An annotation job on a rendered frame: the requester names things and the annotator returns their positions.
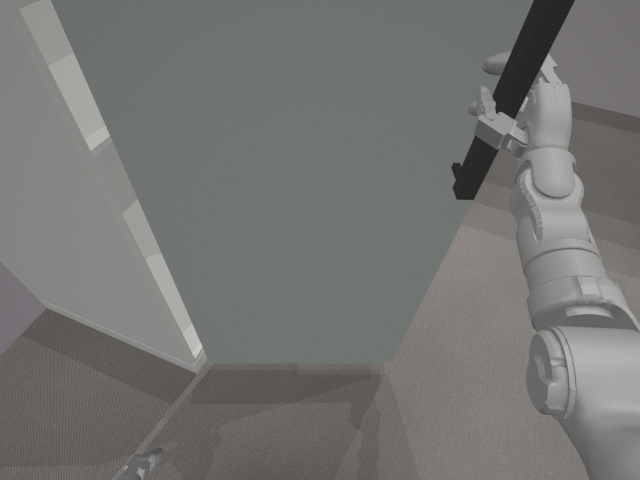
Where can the handle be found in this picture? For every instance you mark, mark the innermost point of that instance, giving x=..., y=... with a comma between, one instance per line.
x=539, y=31

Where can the robot right hand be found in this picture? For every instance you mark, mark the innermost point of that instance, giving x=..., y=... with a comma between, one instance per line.
x=546, y=116

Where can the robot right upper arm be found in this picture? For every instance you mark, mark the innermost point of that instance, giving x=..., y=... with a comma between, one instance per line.
x=589, y=380

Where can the robot left hand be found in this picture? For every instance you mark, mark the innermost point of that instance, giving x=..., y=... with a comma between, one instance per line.
x=139, y=467

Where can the fridge door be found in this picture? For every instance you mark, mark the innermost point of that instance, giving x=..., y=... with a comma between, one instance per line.
x=293, y=157

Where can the robot right forearm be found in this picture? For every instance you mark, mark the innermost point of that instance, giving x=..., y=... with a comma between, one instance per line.
x=566, y=278

